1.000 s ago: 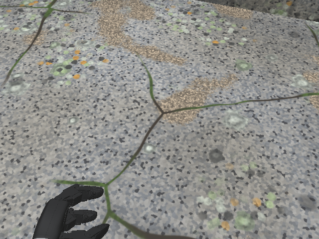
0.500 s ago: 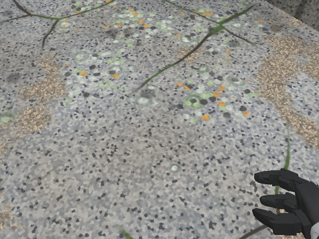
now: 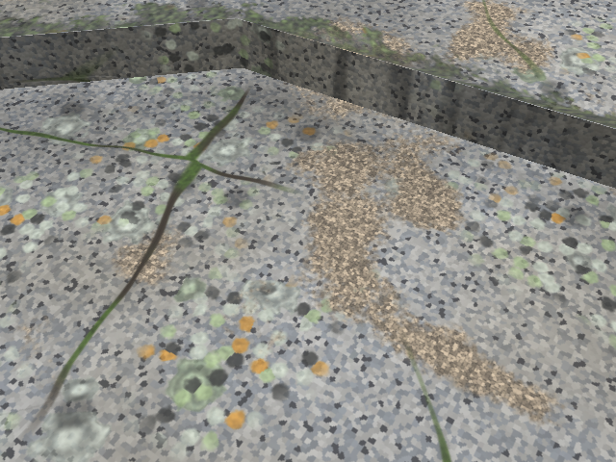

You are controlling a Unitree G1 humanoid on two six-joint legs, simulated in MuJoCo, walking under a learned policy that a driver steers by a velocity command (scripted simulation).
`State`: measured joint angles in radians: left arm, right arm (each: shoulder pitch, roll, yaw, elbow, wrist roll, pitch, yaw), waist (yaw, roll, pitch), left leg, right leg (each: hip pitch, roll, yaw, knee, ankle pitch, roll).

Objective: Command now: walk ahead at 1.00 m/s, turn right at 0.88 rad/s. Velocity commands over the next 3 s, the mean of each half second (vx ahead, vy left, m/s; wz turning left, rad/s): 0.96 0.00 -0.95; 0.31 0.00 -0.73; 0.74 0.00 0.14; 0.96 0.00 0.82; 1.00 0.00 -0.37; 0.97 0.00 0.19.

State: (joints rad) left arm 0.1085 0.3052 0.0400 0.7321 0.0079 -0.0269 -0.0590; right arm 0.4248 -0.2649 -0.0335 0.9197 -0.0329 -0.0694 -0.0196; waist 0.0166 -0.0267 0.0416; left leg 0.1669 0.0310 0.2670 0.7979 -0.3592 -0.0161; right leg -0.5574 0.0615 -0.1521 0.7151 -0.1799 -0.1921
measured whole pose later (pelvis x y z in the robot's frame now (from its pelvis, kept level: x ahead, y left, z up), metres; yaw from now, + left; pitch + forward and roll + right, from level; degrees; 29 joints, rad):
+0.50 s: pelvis +0.45 +0.00 +0.03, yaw -29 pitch +2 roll +1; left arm 0.33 0.38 0.09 0.79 0.01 -0.03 0.00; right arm 0.10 -0.29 -0.01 0.63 -0.06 -0.08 -0.02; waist 0.07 -0.04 0.05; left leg -0.45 0.03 0.02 0.60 -0.18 -0.03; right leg -0.27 0.13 0.12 1.22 -0.41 -0.09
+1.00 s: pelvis +0.68 -0.12 +0.04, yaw -49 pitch +2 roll +1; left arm 0.14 0.29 0.04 0.61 0.00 0.00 -0.01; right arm 0.08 -0.31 -0.04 0.71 0.01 -0.02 -0.01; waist 0.02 0.01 0.09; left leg -0.52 0.06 -0.02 1.13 -0.47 -0.05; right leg -0.43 0.08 0.00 0.50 -0.11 -0.11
